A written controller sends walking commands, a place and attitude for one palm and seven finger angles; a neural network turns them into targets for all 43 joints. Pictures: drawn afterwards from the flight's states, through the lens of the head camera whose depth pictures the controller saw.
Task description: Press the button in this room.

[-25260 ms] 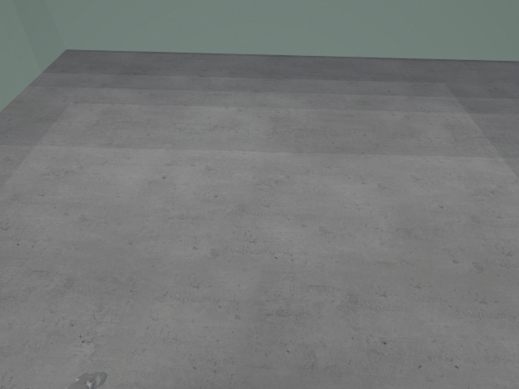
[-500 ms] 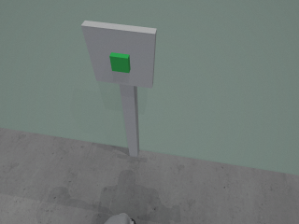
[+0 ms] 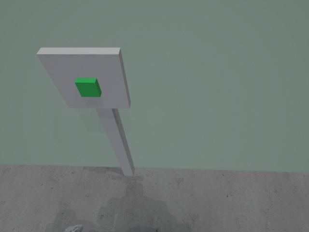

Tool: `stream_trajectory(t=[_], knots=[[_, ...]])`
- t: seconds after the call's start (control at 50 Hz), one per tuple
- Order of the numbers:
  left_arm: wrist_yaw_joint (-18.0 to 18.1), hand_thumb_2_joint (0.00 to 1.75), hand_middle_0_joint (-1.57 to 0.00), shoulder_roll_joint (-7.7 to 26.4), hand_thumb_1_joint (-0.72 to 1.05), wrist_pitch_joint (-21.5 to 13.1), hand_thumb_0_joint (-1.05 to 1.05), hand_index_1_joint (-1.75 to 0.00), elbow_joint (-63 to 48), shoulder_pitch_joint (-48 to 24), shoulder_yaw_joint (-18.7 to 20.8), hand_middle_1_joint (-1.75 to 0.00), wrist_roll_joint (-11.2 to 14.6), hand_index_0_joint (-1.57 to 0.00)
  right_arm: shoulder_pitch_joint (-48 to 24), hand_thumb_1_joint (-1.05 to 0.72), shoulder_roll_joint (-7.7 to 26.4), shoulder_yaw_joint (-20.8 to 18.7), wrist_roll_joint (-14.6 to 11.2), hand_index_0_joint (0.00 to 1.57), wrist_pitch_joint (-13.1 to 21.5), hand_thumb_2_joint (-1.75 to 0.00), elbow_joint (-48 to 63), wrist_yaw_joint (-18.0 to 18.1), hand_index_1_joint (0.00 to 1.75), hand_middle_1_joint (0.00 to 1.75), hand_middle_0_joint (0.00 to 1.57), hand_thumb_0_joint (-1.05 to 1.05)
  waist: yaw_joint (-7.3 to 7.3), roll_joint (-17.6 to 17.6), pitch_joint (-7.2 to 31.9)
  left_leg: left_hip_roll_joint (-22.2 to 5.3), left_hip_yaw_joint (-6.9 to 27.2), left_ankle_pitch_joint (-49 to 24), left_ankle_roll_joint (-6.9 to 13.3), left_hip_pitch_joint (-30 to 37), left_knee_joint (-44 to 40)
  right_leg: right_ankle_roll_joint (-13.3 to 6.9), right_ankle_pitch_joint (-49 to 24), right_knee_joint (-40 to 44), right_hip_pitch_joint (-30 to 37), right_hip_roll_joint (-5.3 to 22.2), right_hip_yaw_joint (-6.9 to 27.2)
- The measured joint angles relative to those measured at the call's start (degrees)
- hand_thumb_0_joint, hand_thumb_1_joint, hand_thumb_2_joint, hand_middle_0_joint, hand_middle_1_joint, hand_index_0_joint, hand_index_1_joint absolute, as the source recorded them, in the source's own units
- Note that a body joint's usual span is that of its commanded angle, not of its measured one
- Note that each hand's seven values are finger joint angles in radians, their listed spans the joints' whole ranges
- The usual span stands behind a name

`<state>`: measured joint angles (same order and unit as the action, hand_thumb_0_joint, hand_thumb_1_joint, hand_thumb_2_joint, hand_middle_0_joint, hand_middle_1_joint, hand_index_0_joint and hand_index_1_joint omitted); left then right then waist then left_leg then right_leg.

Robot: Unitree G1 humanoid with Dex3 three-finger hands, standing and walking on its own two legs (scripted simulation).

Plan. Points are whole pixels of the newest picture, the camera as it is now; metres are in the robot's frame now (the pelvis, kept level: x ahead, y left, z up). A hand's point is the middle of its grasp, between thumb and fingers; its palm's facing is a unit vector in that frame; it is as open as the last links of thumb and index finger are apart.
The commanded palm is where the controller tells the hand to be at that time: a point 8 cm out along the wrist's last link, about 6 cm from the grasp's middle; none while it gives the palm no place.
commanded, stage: come to a stop and stand still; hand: left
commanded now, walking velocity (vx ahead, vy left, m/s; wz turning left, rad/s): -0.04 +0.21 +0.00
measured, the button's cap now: (89, 86) +0.48 +0.22 +0.09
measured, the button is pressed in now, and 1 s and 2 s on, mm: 0 0 0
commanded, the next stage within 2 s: look again from close up in 1.28 s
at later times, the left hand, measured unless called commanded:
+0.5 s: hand out of the picture -0.07 +0.21 -0.16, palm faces +0.11 -0.97 -0.23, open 7.4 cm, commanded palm none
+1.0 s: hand out of the picture +0.05 +0.19 -0.17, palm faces -0.04 -0.98 -0.19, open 7.3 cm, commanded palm none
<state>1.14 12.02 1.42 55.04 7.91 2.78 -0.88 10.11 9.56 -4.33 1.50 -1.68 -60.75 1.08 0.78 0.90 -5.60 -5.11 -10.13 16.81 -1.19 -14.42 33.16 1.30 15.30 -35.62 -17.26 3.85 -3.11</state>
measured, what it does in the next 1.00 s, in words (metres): steps on the spot: left foot, then right foot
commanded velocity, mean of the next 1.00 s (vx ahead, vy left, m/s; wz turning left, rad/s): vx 0.07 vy -0.01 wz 0.00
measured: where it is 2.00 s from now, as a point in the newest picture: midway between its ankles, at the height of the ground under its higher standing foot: outside the picture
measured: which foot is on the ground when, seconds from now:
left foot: down 0.00-0.00, up 0.02-0.50, down 0.52-0.98, up 1.00-1.00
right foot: down 0.00-0.52, up 0.54-0.94, down 0.96-1.00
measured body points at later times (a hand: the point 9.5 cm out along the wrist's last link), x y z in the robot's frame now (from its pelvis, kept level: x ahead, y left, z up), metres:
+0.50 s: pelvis -0.06 +0.02 +0.01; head -0.05 +0.02 +0.46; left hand -0.07 +0.27 -0.14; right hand +0.01 -0.23 -0.14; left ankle -0.11 +0.15 -0.72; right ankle +0.02 -0.12 -0.73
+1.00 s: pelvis -0.02 +0.01 +0.01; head +0.02 +0.01 +0.45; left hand +0.05 +0.24 -0.15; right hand -0.13 -0.18 -0.15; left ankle -0.11 +0.15 -0.73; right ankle -0.01 -0.10 -0.73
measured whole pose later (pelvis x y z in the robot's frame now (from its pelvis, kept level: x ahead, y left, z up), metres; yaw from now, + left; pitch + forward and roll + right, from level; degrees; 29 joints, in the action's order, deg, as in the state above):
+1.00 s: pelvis -0.02 +0.01 +0.01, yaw +0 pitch +1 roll +0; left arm 0.4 9.4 -0.9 61.3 8.5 1.6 -0.3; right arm 24.1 5.7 -2.0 0.7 0.6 -67.4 2.4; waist 3.5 0.9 -4.1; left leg -3.2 -2.7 22.7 -1.7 -6.6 29.5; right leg -0.4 13.2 -29.5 -16.0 1.5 -5.0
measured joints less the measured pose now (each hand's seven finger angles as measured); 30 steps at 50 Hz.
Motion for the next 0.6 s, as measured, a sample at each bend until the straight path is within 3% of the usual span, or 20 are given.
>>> stream_trajectory(t=[0.06, 0.1, 0.16, 0.24, 0.34, 0.46, 0.52, 0.56, 0.6], knots=[[0.1, 0.90, -0.20, -1.6, 0.91, -0.9, 0.00, -0.30, 0.8, 0.5, -1.0, -0.30, -0.3, -0.20, -0.4, -0.91, 1.7, -0.5, -0.7, 0.20, -1.2, -0.90, 0.5, -0.1, 0.30, 0.30, 0.20, 0.00, 0.36, 2.3, -1.1, 1.7, 5.5, 11.1, -0.6, -4.4, 11.1, -1.8, 1.9, -0.5, -0.3, -0.8, -0.8], [0.2, 0.90, -0.20, -2.7, 0.91, -1.0, 0.00, -0.30, 1.2, 1.1, -1.4, -0.30, -0.3, -0.20, -0.5, -0.91, 2.5, -0.7, -0.8, 0.20, -2.0, -0.90, 0.7, -0.1, 0.30, 0.30, 0.20, 0.00, 0.39, 2.7, -1.4, 3.9, 8.1, 13.5, -0.8, -7.2, 19.8, -2.6, 1.3, 0.6, 0.0, -0.4, -1.1], [0.3, 0.90, -0.20, -3.9, 0.90, -1.0, 0.00, -0.30, 1.6, 1.8, -1.7, -0.30, 0.0, -0.20, -0.3, -0.91, 3.5, -0.8, -0.7, 0.20, -2.5, -0.90, 0.5, -0.4, 0.30, 0.30, 0.20, 0.00, -0.25, 2.6, -1.3, 5.6, 9.9, 10.3, -1.6, -9.7, 29.5, -2.9, -0.8, 3.3, 0.7, 0.0, -1.3], [0.7, 0.90, -0.21, -4.0, 0.91, -1.3, 0.00, -0.30, 1.9, 3.3, -1.3, -0.30, 0.0, -0.21, 0.2, -0.91, 4.4, -0.8, -0.4, 0.19, -3.2, -0.90, 0.5, -1.1, 0.30, 0.30, 0.20, 0.00, -1.42, 2.0, -0.1, 5.6, 11.5, 5.6, -2.6, -9.9, 32.4, -2.8, -3.2, 6.3, 0.9, 0.6, -1.7], [0.5, 0.90, -0.21, -3.1, 0.91, -1.0, 0.00, -0.30, 2.5, 5.6, -1.0, -0.30, -0.5, -0.21, 0.4, -0.91, 4.8, -0.6, -0.2, 0.19, -3.1, -0.90, 0.8, -1.7, 0.30, 0.30, 0.20, 0.00, -2.80, 0.6, 1.6, 4.0, 11.6, 4.6, -2.8, -6.7, 25.3, -2.3, -5.6, 8.7, 0.4, 1.4, -1.8], [-0.1, 0.90, -0.21, -1.4, 0.90, -0.4, 0.01, -0.30, 4.1, 8.2, -0.4, -0.30, -1.1, -0.21, 0.7, -0.91, 3.8, 0.2, -0.6, 0.19, -1.3, -0.90, 1.8, -1.8, 0.30, 0.30, 0.20, 0.00, -4.27, -1.5, 3.5, 3.6, 8.8, 7.6, -1.2, 1.5, 5.3, -1.0, -8.8, 11.1, -0.7, 1.6, -0.8], [-0.2, 0.90, -0.21, -0.6, 0.90, 0.3, 0.01, -0.30, 5.6, 9.4, -0.3, -0.30, -0.3, -0.21, 2.2, -0.91, 2.9, 0.8, -0.6, 0.19, 0.9, -0.90, 2.1, -1.2, 0.30, 0.30, 0.20, 0.00, -3.51, -1.2, 5.0, 3.5, 8.4, 3.5, 0.1, 6.8, -7.3, 0.1, -5.1, 7.5, -3.0, 0.4, -0.6], [-0.3, 0.90, -0.20, 0.3, 0.90, 1.2, 0.01, -0.30, 6.8, 9.8, 0.0, -0.30, -0.1, -0.20, 3.4, -0.91, 0.9, 1.4, -0.3, 0.19, 1.0, -0.90, 1.7, -0.7, 0.30, 0.30, 0.20, 0.00, -2.62, -2.8, 5.5, 4.1, 8.0, 1.9, 1.2, 7.1, -7.0, 0.0, 2.7, 1.4, -4.7, -0.2, 1.0], [-0.7, 0.90, -0.20, 0.8, 0.91, 1.5, 0.01, -0.30, 7.6, 10.2, 0.3, -0.30, -0.4, -0.20, 5.5, -0.91, -0.8, 2.2, 0.0, 0.19, 1.1, -0.90, 1.0, -0.4, 0.30, 0.30, 0.20, 0.00, -1.73, -3.2, 6.5, 3.8, 8.2, 0.6, 1.7, 8.3, -9.1, 0.0, 4.2, -5.7, -6.4, -1.5, 1.8]])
